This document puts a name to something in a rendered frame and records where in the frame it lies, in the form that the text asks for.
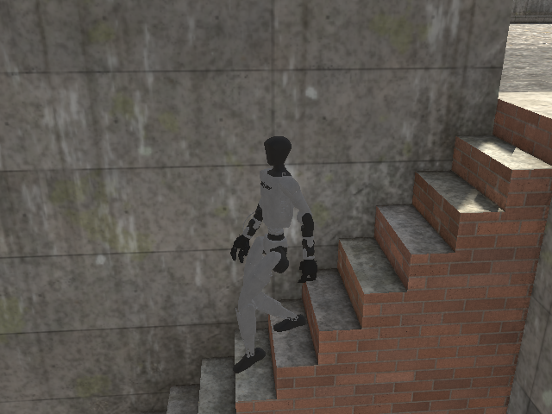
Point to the robot right upper arm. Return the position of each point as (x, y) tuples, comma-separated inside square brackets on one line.
[(261, 173)]

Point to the left robot hand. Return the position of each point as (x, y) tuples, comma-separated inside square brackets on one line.
[(308, 267)]

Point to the right robot hand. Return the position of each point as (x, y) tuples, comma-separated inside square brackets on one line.
[(241, 242)]

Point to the robot right forearm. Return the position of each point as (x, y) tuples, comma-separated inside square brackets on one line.
[(254, 223)]

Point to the robot left upper arm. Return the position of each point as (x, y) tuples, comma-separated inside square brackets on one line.
[(291, 189)]

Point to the robot right thigh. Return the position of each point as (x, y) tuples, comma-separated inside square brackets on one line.
[(254, 257)]

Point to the robot left forearm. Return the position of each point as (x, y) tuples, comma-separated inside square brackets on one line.
[(307, 235)]

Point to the robot torso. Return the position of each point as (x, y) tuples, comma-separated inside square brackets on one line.
[(277, 212)]

